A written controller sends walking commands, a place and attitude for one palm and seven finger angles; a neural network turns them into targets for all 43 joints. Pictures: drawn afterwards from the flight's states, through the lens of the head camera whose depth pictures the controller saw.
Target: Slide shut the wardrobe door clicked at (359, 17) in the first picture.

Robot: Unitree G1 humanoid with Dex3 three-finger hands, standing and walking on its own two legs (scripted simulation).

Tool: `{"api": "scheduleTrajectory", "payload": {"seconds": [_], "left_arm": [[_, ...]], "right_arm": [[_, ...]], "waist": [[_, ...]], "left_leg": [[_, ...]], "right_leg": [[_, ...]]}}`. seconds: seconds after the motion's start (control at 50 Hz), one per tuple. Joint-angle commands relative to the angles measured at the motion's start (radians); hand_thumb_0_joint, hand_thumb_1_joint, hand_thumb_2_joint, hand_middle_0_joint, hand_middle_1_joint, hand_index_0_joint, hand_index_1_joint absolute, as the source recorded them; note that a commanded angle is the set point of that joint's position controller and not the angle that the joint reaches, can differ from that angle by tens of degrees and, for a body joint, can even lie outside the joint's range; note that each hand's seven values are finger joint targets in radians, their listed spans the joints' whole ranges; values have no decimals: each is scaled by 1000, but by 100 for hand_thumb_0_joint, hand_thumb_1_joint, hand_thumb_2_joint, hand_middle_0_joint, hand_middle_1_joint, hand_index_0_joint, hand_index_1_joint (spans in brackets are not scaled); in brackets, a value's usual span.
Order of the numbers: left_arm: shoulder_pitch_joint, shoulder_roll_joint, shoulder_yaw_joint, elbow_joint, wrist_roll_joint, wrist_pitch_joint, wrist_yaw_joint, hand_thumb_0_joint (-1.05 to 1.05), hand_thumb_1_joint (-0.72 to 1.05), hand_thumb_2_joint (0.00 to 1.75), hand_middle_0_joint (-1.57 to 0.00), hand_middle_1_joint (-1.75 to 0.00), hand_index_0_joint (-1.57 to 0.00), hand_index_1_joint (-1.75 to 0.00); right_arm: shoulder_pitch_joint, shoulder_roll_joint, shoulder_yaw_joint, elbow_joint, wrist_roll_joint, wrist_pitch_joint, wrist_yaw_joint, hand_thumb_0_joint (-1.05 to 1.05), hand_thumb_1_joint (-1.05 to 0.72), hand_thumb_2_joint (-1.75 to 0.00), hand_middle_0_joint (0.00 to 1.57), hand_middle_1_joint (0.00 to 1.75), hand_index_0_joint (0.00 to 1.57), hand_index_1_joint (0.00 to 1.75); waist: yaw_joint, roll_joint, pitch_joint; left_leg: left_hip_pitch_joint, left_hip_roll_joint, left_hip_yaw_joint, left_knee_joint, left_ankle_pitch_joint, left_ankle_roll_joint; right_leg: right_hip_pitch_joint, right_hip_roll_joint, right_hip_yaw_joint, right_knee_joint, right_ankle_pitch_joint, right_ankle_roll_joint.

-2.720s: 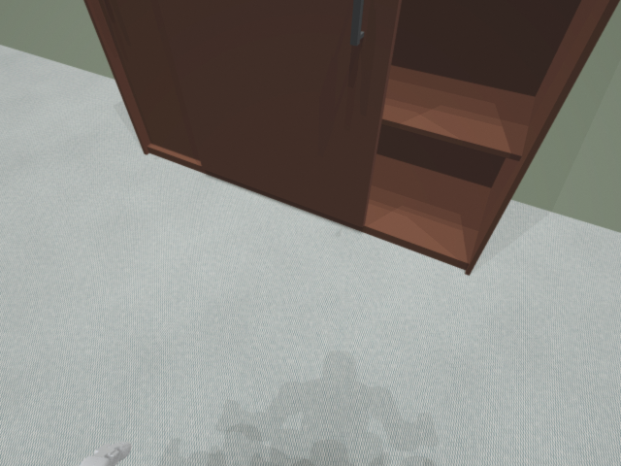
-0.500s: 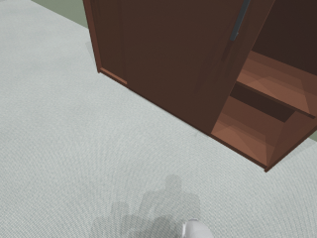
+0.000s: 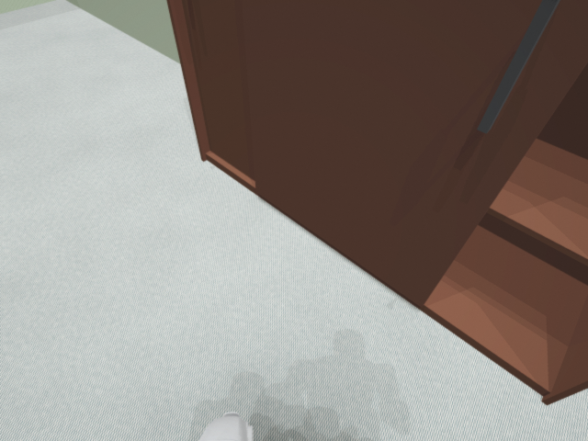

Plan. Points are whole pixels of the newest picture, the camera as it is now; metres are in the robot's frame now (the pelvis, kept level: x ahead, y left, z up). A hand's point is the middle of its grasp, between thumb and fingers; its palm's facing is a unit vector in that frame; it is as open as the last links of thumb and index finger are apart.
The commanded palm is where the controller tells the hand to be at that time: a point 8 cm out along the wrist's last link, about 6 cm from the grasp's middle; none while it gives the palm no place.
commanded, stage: turn to face it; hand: left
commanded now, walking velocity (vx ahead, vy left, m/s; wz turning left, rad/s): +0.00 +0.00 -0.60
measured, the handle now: (517, 68) +0.72 -0.36 +0.17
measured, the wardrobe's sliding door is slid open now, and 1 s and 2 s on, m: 0.45 0.45 0.45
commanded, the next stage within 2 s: take the last steps up to it in 1.06 s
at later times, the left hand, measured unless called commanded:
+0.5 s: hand (190, 393) +0.21 +0.18 -0.16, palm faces -0.24 -0.92 -0.30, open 7.4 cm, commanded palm none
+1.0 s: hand (221, 386) +0.23 +0.14 -0.17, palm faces -0.45 -0.87 -0.19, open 7.4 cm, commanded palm none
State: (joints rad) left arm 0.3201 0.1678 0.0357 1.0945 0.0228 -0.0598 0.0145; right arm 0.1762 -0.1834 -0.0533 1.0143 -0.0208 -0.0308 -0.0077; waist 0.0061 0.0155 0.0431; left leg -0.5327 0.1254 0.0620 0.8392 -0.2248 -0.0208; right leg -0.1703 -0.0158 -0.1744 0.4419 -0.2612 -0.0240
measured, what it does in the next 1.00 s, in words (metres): steps on the spot, turning right: left foot, then right foot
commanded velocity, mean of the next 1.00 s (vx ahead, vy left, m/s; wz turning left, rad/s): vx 0.00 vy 0.00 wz -0.48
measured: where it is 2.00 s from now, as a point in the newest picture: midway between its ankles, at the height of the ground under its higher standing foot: outside the picture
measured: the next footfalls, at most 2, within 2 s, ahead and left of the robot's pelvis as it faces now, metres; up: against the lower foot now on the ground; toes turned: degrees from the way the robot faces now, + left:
left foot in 0.08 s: +0.16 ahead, +0.13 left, +0.00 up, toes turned +5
right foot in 0.50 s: +0.10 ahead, -0.12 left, +0.00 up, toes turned -26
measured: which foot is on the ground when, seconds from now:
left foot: up 0.00-0.06, down 0.08-0.50, up 0.52-0.98, down 1.00-1.00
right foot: down 0.00-0.10, up 0.12-0.48, down 0.50-1.00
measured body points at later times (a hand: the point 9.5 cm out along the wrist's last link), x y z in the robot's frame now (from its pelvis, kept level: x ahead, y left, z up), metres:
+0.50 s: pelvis +0.07 +0.00 -0.02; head +0.08 -0.03 +0.43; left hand +0.23 +0.23 -0.14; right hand +0.06 -0.26 -0.17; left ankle +0.12 +0.13 -0.74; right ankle +0.07 -0.10 -0.74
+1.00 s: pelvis +0.07 +0.01 +0.00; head +0.10 +0.01 +0.44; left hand +0.26 +0.18 -0.16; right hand +0.01 -0.24 -0.14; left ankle +0.12 +0.12 -0.74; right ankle +0.07 -0.10 -0.74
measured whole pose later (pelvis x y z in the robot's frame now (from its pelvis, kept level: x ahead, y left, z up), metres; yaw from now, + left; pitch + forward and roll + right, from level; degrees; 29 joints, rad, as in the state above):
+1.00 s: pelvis +0.07 +0.01 +0.00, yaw -31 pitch +1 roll -1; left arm 0.20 0.19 0.06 0.95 0.01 0.05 0.00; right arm 0.20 -0.21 -0.04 0.94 -0.01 0.02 -0.03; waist 0.01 0.00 0.04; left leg -0.25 0.04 0.03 0.55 -0.33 -0.04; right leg -0.33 0.09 0.06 0.48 -0.17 -0.04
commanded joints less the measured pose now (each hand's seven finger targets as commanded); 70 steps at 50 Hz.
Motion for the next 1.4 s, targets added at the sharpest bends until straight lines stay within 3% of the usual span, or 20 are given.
{"api": "scheduleTrajectory", "payload": {"seconds": [0.0, 0.04, 0.08, 0.1, 0.22, 0.36, 0.44, 0.46, 0.48, 0.52, 0.62, 0.86, 0.94, 0.96, 1.0, 1.02, 1.12, 1.16, 1.26, 1.38], "left_arm": [[43, 126, 24, -38, -4, 2, 4, 0, 90, 90, -20, -30, -20, -30], [47, 103, 25, -47, -9, 20, 4, 0, 90, 90, -20, -30, -20, -30], [98, 58, 24, -59, -20, 37, 4, 0, 90, 90, -20, -30, -20, -30], [73, 66, 28, -68, -12, 46, 7, 0, 90, 90, -20, -30, -20, -30], [31, 39, 53, -91, -3, 88, -17, 0, 90, 90, -20, -30, -20, -30], [-69, 45, 63, -185, 3, 96, -27, 0, 90, 90, -20, -30, -20, -30], [-19, 89, 72, -197, 7, 84, -26, 0, 90, 90, -20, -30, -20, -30], [24, 173, 83, -197, 14, 70, -18, 0, 90, 90, -20, -30, -20, -30], [54, 300, 104, -197, 16, 62, -3, 0, 90, 90, -20, -30, -20, -30], [29, 285, 102, -208, -2, 70, 12, 0, 90, 90, -20, -30, -20, -30], [-166, 217, 76, -271, -4, 69, 4, 0, 90, 90, -20, -30, -20, -30], [-103, 234, 82, -221, 3, 79, 1, 0, 90, 90, -20, -30, -20, -30], [-160, 219, 77, -220, -8, 86, -1, 0, 90, 90, -20, -30, -20, -30], [-159, 187, 69, -223, -13, 88, -3, 0, 90, 90, -20, -30, -20, -30], [-160, 122, 58, -246, -13, 92, -12, 0, 90, 90, -20, -30, -20, -30], [-160, 147, 65, -237, -5, 95, -16, 0, 90, 90, -20, -30, -20, -30], [-96, 117, 60, -176, -1, 104, -24, 0, 90, 90, -20, -30, -20, -30], [-112, 99, 50, -171, -3, 102, -24, 0, 90, 90, -20, -30, -20, -30], [-227, 88, 34, -198, 3, 91, -41, 0, 90, 90, -20, -30, -20, -30], [-91, 72, 35, -131, 1, 59, -48, 0, 90, 90, -20, -30, -20, -30]], "right_arm": [[113, 6, 14, 9, 2, -15, 4, 0, -90, -90, 20, 30, 20, 30], [184, -78, -1, 24, 3, -26, -11, 0, -90, -90, 20, 30, 20, 30], [246, -217, -24, 18, 0, -20, -27, 0, -90, -90, 20, 30, 20, 30], [204, -199, -17, 5, -3, -11, -33, 0, -90, -90, 20, 30, 20, 30], [45, -120, -14, -48, -2, -4, -34, 0, -90, -90, 20, 30, 20, 30], [36, -154, -52, -77, -8, 14, -23, 0, -90, -90, 20, 30, 20, 30], [6, -172, -62, -99, -5, 32, -10, 0, -90, -90, 20, 30, 20, 30], [26, -129, -53, -115, 1, 38, -3, 0, -90, -90, 20, 30, 20, 30], [-22, -56, -28, -170, 2, 42, 5, 0, -90, -90, 20, 30, 20, 30], [-48, -101, -34, -175, 8, 61, -6, 0, -90, -90, 20, 30, 20, 30], [50, -121, -35, -116, -4, 67, -2, 0, -90, -90, 20, 30, 20, 30], [36, -107, -16, -127, 12, 53, -21, 0, -90, -90, 20, 30, 20, 30], [165, -100, -11, -85, 17, 36, -33, 0, -90, -90, 20, 30, 20, 30], [192, -123, -13, -74, 17, 29, -36, 0, -90, -90, 20, 30, 20, 30], [132, -230, -27, -118, -1, 32, -39, 0, -90, -90, 20, 30, 20, 30], [85, -218, -18, -139, -7, 34, -39, 0, -90, -90, 20, 30, 20, 30], [60, -140, 1, -116, -3, 17, -49, 0, -90, -90, 20, 30, 20, 30], [114, -134, 1, -92, -3, 12, -48, 0, -90, -90, 20, 30, 20, 30], [225, -166, -23, -32, -15, 8, -35, 0, -90, -90, 20, 30, 20, 30], [190, -172, -25, 0, -12, 5, -22, 0, -90, -90, 20, 30, 20, 30]], "waist": [[-14, -143, -31], [-45, -17, -98], [-58, 297, -194], [-54, 214, -140], [1, 146, -64], [-23, 177, -69], [27, 106, -75], [53, -112, -98], [84, -399, -70], [73, -275, -69], [-17, -138, -73], [26, -148, -109], [-38, -124, -132], [-48, -60, -137], [-31, 279, -20], [-22, 183, 2], [10, 127, -33], [-12, 132, -51], [-85, 138, -7], [-8, 97, -39]], "left_leg": [[271, -63, 66, -240, 88, -21], [482, 4, 16, -382, 320, -18], [610, 358, -266, -444, 712, 161], [532, 374, -233, -475, 604, 203], [377, 241, 40, -515, 407, 132], [401, 278, 94, -483, 288, 138], [296, 243, 170, -300, 131, 56], [153, 169, 222, -95, -55, -9], [-94, 10, 177, 180, -412, -59], [-89, 20, -27, 334, -347, -37], [-7, 0, -36, 292, -106, -63], [134, -68, -42, -69, -218, -40], [365, -91, -31, -388, -44, -12], [466, -38, -67, -474, -11, 3], [409, 298, -423, -642, 36, 155], [301, 309, -387, -638, 42, 199], [416, 131, -98, -533, 429, 150], [476, 132, -88, -520, 477, 154], [497, 212, -177, -591, 79, 186], [333, 150, -102, -461, -54, 113]], "right_leg": [[-73, -175, 171, -63, 479, -108], [-127, -116, 167, 85, 296, -50], [-299, 12, 85, 476, -418, 42], [-316, -16, 123, 622, -426, 40], [-335, -66, 107, 685, -185, 66], [-265, -58, 70, 365, -141, 61], [-60, -28, 42, 111, 42, 34], [74, -144, 215, -37, 146, -12], [100, -383, 598, -137, 410, -125], [13, -356, 528, -154, 299, -191], [-59, -204, 372, -153, 141, -124], [12, -208, 525, -134, 254, -183], [-81, -148, 511, -72, 213, -113], [-158, -89, 448, -18, 128, -68], [-394, 79, 211, 332, -257, 33], [-342, 38, 245, 474, -243, 39], [-368, 19, 203, 644, -128, 67], [-362, 9, 176, 575, -126, 74], [-346, -28, 130, 378, -197, 57], [12, 13, 64, -27, -30, 18]]}}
